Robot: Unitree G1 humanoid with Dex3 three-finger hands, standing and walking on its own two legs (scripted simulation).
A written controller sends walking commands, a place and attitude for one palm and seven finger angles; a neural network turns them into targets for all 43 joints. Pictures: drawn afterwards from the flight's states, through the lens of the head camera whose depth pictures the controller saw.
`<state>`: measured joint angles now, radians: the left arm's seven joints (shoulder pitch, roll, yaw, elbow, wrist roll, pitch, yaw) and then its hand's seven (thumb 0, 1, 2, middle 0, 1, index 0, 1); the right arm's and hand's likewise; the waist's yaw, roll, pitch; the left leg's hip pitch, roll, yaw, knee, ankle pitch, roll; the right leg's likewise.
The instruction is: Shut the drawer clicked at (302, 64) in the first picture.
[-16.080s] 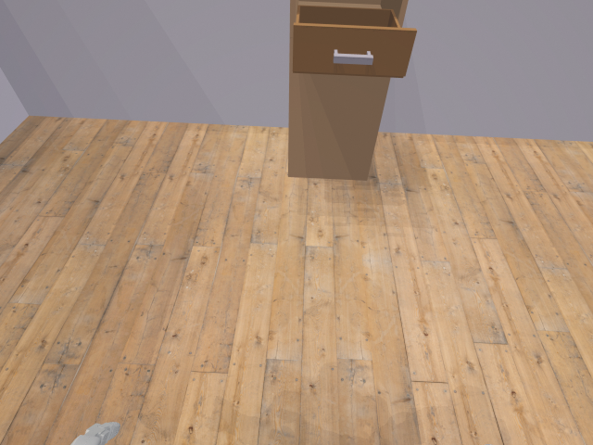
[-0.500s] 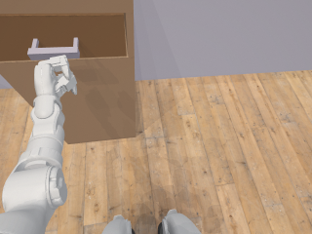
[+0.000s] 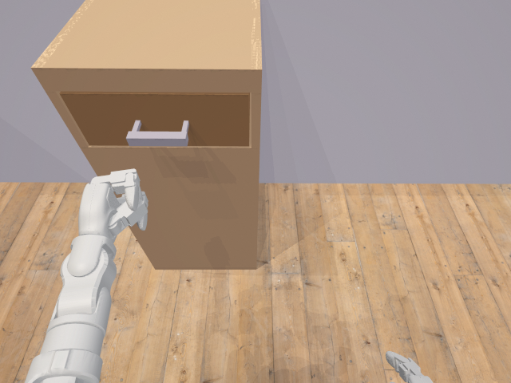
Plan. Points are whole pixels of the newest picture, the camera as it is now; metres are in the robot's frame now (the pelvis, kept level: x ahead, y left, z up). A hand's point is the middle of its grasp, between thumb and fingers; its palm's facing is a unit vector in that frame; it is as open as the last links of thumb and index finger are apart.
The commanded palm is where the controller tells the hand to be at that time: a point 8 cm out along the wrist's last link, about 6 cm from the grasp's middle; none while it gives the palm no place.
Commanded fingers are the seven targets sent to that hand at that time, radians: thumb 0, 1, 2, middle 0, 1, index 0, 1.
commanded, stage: draw the hand back to the body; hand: left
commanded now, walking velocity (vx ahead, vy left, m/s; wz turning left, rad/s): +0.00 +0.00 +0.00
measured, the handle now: (159, 131) +0.58 +0.21 +0.04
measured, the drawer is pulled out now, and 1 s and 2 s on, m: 0.00 0.00 0.00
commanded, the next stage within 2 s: step back with the hand held close in 0.98 s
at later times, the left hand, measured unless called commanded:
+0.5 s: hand (61, 269) +0.23 +0.22 +0.15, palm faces +0.30 -0.91 -0.29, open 3.3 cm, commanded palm +0.19 +0.26 +0.17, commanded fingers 0.00 0.90 0.90 -1.40 -1.60 -1.40 -1.60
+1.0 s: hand out of the picture +0.16 +0.25 +0.19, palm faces +0.43 -0.82 -0.38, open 3.3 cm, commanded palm +0.11 +0.28 +0.21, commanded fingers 0.00 0.90 0.90 -1.40 -1.60 -1.40 -1.60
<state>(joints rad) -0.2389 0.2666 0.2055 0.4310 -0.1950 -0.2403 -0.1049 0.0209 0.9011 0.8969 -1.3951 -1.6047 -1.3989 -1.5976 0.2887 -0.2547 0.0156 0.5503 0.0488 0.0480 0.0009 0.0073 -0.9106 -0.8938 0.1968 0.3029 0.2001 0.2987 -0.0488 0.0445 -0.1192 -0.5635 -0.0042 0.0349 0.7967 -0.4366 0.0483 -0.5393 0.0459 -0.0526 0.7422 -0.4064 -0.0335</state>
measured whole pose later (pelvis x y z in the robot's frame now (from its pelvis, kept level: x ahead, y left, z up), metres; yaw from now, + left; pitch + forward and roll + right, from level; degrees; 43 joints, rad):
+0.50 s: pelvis -0.02 +0.00 +0.03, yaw +0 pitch -3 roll -1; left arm 0.22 0.32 0.17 -0.10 -0.09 -0.07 0.09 0.02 0.90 0.90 -1.40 -1.60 -1.40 -1.60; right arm 0.19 -0.25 0.05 0.59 0.04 -0.03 -0.07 0.01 -0.91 -0.89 0.20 0.30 0.20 0.30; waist 0.03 0.06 0.00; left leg -0.14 -0.02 0.04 0.47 -0.28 0.04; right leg -0.13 0.04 -0.04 0.43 -0.26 -0.04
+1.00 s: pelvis -0.01 +0.00 +0.03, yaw +1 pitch -5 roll -1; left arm 0.53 0.32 0.27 -0.43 -0.07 -0.10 0.11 0.02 0.89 0.90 -1.40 -1.60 -1.40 -1.60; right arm 0.20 -0.24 0.02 0.61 0.01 -0.10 -0.06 0.01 -0.91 -0.89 0.20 0.30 0.20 0.30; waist 0.06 0.08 0.01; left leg -0.09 -0.03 0.03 0.45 -0.27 0.05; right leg -0.07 0.03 -0.05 0.40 -0.25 -0.03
